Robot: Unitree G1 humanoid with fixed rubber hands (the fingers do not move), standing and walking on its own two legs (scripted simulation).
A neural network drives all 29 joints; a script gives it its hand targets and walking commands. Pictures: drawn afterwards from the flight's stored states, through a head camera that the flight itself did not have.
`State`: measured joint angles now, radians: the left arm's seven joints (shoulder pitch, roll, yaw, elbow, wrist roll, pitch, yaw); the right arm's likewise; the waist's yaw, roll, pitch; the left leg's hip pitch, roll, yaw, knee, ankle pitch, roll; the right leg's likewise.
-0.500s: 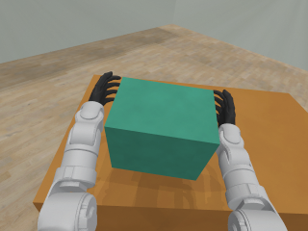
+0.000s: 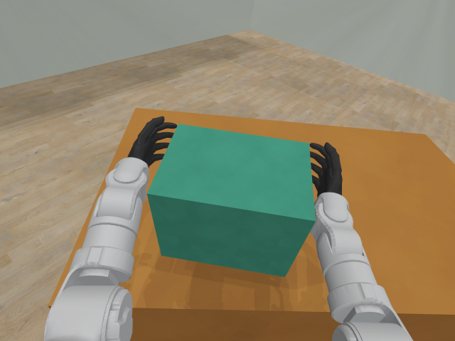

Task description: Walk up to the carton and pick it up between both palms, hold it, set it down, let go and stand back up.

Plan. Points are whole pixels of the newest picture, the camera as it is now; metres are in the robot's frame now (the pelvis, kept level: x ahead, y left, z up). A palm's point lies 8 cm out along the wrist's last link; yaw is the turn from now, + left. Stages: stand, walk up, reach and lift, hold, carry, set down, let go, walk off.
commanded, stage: set down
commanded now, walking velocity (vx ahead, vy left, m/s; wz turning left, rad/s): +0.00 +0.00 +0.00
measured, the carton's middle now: (232, 201) +0.36 -0.03 +0.09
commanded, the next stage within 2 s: none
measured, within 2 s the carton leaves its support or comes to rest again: rests again in 1.60 s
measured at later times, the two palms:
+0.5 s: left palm (155, 157) +0.43 +0.11 +0.13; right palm (328, 200) +0.34 -0.21 +0.11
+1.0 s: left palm (155, 166) +0.45 +0.12 +0.09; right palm (316, 213) +0.35 -0.20 +0.07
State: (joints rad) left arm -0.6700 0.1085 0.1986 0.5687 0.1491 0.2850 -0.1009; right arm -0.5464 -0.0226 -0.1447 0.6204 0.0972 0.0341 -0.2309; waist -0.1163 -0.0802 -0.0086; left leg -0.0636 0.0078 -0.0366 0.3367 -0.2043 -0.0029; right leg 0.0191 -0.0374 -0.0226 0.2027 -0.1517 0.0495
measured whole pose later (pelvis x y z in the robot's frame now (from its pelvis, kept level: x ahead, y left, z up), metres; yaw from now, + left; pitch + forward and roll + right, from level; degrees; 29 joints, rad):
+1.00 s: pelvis +0.00 +0.00 +0.00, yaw -2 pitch +5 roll -2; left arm -0.89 0.18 0.19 1.15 0.16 -0.04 -0.14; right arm -0.58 0.09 -0.37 0.87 -0.11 -0.17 -0.23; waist -0.12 -0.06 -0.07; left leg -0.25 0.03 0.01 0.37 -0.21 0.00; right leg -0.17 -0.03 -0.01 0.21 -0.13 0.05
